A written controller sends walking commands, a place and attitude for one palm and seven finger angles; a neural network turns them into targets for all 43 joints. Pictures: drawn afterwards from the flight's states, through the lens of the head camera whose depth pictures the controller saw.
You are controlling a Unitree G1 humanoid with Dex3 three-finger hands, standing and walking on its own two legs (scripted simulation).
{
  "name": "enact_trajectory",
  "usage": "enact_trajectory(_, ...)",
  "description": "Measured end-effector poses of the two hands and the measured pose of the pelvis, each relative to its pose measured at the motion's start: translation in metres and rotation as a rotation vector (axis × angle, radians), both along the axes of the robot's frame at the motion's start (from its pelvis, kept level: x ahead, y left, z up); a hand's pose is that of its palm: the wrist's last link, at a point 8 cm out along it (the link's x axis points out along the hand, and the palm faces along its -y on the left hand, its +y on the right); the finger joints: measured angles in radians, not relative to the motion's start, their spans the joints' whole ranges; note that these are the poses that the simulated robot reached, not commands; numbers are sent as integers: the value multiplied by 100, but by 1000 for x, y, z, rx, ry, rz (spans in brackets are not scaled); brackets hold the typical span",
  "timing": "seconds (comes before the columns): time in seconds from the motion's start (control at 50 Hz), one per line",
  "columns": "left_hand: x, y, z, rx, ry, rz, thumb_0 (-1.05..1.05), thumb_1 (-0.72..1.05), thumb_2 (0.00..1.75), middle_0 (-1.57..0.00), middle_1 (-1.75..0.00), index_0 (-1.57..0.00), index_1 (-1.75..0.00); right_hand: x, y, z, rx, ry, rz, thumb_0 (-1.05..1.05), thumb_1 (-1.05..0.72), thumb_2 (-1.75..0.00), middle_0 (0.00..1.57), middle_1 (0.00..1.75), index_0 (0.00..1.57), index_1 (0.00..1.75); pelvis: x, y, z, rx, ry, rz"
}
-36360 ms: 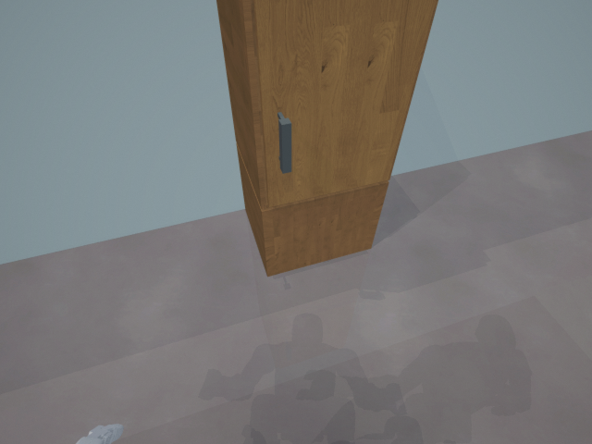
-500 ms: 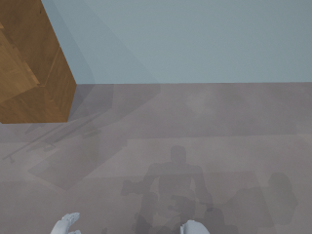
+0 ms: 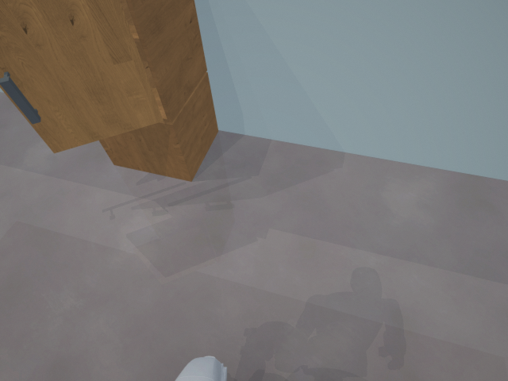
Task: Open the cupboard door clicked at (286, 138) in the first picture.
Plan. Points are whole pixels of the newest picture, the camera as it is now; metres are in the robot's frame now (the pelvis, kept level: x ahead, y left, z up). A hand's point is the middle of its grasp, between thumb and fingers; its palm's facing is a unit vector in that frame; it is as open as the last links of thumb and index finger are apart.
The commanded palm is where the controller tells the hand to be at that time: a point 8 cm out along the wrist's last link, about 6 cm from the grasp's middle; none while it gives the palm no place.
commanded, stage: turn to face it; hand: left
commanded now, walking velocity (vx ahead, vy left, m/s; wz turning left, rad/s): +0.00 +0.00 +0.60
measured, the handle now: (21, 97) +0.88 +0.77 -0.09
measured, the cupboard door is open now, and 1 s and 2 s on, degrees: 39 39 39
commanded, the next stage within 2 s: take the last steps up to it in 0.74 s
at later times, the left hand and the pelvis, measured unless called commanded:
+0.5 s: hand out of the picture +0.04 +0.29 -0.17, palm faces +0.24 -0.95 -0.20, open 7.4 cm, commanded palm none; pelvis +0.01 +0.07 +0.00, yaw +12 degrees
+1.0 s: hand out of the picture +0.04 +0.21 -0.15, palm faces +0.38 -0.89 -0.26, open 7.3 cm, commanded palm none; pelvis +0.03 +0.01 +0.00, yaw +22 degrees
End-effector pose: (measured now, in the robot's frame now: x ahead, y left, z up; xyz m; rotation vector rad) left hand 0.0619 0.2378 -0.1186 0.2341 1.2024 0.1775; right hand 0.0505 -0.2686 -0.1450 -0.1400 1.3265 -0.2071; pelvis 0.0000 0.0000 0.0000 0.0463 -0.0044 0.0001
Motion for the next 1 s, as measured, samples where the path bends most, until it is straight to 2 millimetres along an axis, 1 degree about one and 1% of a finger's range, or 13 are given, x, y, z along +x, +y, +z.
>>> enact_trajectory(0.08,-43,19,-12,-7,72,90,1,91,90,-21,-30,-21,-30,49,18,6,-16,-65,103,0,-91,-90,19,30,20,29,0,10,-4,-14,-1,55)
enact_trajectory(0.18,-91,49,-35,-37,159,192,1,90,90,-20,-30,-21,-30,111,60,14,-39,-179,237,0,-91,-90,19,30,20,29,3,33,-17,-34,7,115)
enact_trajectory(0.22,-103,62,-47,-50,191,225,1,90,90,-20,-30,-20,-30,127,77,16,-50,-229,279,0,-91,-90,19,30,20,29,3,44,-24,-39,10,136)
enact_trajectory(0.26,-105,71,-49,-52,207,245,1,90,90,-20,-30,-20,-30,133,91,21,-56,-245,309,0,-91,-90,20,30,20,29,3,50,-22,-45,5,145)
enact_trajectory(0.3,-98,78,-46,-57,191,258,1,91,90,-20,-30,-20,-30,131,102,28,-63,-239,325,0,-91,-90,20,30,20,29,4,56,-16,-60,5,161)
enact_trajectory(0.38,-74,88,-36,-72,113,259,1,91,90,-20,-30,-20,-30,118,116,34,-62,-195,337,0,-91,-90,20,30,20,29,5,65,-4,-79,7,187)
enact_trajectory(0.5,-43,94,-25,-74,27,248,1,90,90,-20,-30,-20,-30,87,122,32,-43,-113,314,0,-91,-90,20,30,21,30,8,69,4,-87,14,215)
enact_trajectory(0.64,-17,83,-19,-67,-9,236,1,90,90,-20,-30,-20,-30,45,105,19,-31,3,270,0,-91,-90,20,30,21,30,12,60,3,-74,26,248)
enact_trajectory(0.72,-4,68,-15,-56,-29,227,1,90,90,-20,-30,-20,-30,25,89,9,-17,70,255,0,-91,-90,20,30,20,30,14,48,0,-60,35,269)
enact_trajectory(0.78,3,54,-12,-39,-51,231,1,90,90,-20,-30,-20,-30,17,76,-2,2,110,252,0,-91,-90,20,30,20,30,15,36,-4,-44,42,287)
enact_trajectory(0.86,-4,33,-7,-11,-62,245,1,90,90,-20,-30,-20,-30,21,59,-16,31,131,253,0,-91,-90,20,30,20,29,18,20,-8,-32,31,306)
enact_trajectory(0.94,-28,14,-1,-21,-39,302,1,90,90,-20,-30,-20,-30,38,52,-15,43,126,292,0,-91,-90,20,30,20,29,22,12,-1,-14,5,348)
enact_trajectory(1.0,-52,10,3,-5,-33,382,0,93,90,-21,-30,-21,-30,57,51,-12,48,113,337,0,-91,-90,20,30,20,29,27,9,2,-5,-4,378)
